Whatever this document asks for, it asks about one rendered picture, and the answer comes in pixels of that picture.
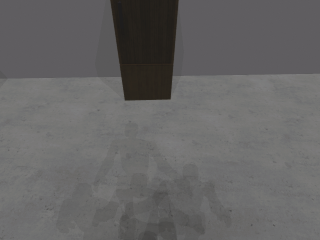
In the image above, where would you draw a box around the cupboard door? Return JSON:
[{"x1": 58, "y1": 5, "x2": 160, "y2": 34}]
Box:
[{"x1": 113, "y1": 0, "x2": 176, "y2": 63}]

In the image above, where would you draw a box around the handle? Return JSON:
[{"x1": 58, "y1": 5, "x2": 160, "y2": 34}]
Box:
[{"x1": 117, "y1": 1, "x2": 124, "y2": 29}]

